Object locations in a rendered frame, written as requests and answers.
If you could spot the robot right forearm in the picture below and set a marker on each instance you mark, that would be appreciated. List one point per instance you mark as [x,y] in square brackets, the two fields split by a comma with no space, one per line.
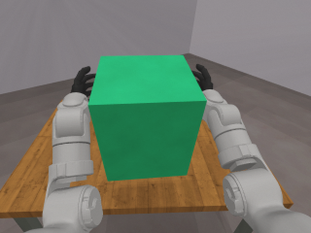
[236,151]

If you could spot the robot left forearm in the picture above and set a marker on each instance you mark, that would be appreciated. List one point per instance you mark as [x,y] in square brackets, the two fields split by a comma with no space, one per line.
[70,144]

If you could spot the carton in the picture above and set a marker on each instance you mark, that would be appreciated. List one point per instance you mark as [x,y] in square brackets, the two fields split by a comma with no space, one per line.
[146,112]

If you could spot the left robot upper arm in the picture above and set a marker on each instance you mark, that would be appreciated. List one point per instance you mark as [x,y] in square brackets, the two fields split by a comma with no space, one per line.
[74,209]

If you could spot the right robot upper arm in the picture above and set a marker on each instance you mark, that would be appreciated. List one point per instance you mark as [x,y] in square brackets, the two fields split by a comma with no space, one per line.
[255,196]

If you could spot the robot right hand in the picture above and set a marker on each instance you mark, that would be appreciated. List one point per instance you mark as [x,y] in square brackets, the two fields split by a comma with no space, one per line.
[204,79]

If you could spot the table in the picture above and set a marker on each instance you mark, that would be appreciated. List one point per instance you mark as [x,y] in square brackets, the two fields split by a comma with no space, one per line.
[23,195]

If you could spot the robot left hand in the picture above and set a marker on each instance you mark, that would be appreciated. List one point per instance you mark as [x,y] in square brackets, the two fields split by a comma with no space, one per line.
[80,85]

